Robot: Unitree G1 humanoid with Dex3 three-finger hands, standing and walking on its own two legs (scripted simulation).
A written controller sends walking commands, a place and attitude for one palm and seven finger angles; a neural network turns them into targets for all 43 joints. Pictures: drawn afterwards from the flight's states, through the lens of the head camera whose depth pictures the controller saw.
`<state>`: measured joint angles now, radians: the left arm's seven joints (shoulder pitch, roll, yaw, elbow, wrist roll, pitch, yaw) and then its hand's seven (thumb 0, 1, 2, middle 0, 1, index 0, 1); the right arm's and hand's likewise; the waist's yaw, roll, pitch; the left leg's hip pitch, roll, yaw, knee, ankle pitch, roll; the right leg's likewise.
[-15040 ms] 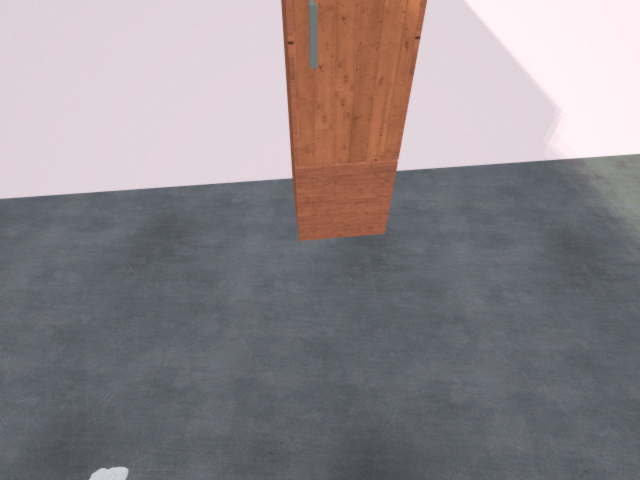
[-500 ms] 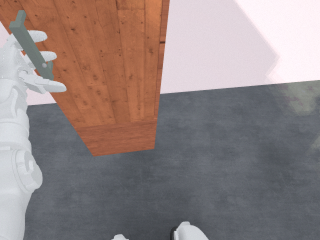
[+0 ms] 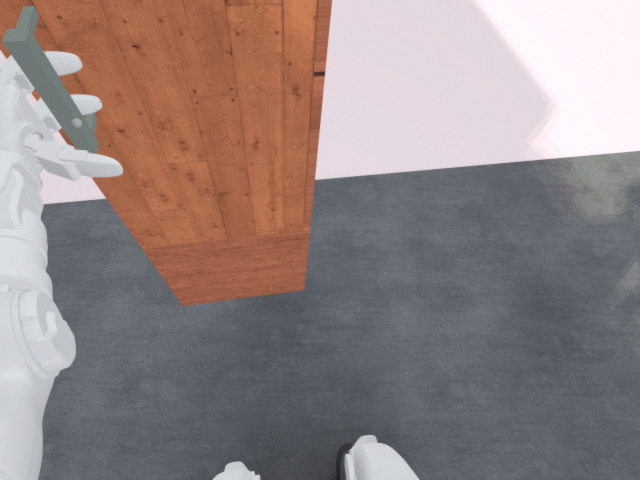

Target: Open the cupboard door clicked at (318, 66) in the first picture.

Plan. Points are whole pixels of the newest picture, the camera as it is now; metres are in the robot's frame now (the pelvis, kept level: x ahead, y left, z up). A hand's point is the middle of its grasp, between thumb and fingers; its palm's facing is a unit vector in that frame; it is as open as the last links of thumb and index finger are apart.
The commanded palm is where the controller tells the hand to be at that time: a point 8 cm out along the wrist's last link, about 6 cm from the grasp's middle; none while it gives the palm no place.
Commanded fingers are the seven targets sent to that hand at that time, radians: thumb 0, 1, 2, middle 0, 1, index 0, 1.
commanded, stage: close the thumb around the handle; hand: left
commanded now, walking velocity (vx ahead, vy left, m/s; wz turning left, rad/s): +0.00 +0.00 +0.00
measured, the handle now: (61, 87) +0.56 +0.26 +0.13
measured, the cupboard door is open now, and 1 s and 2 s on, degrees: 0 2 47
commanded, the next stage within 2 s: pull the door open along its arc in 0.68 s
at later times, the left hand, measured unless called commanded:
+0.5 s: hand (70, 120) +0.52 +0.24 +0.12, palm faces +0.05 -1.00 +0.00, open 7.1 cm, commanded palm +0.49 +0.28 +0.12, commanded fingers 0.00 0.90 0.90 -0.40 -1.35 -0.40 -1.35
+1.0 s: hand (83, 130) +0.50 +0.23 +0.12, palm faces +0.05 -1.00 +0.00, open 5.4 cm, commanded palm +0.45 +0.27 +0.12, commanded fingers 0.00 0.90 0.90 -0.40 -1.35 -0.40 -1.35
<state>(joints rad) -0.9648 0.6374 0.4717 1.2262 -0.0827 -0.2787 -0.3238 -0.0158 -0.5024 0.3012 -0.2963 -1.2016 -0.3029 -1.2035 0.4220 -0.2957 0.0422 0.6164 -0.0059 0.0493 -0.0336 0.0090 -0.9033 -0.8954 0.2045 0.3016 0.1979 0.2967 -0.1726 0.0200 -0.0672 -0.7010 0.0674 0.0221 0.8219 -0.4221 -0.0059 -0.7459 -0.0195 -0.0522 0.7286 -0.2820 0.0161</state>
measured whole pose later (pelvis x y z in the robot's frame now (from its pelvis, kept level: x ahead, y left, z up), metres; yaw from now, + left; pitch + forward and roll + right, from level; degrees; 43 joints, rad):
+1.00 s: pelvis +0.01 +0.00 +0.00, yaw -1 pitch +17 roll -2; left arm -0.85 0.57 0.47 1.10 -0.13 -0.27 -0.32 -0.01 0.77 0.83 -0.37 -1.35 -0.37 -1.35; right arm 0.42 -0.29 0.04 0.59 0.00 0.07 -0.02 0.01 -0.90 -0.90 0.20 0.30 0.20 0.30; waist -0.15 0.03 -0.09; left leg -0.67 0.07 0.04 0.81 -0.43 0.00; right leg -0.73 -0.01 -0.03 0.72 -0.29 0.02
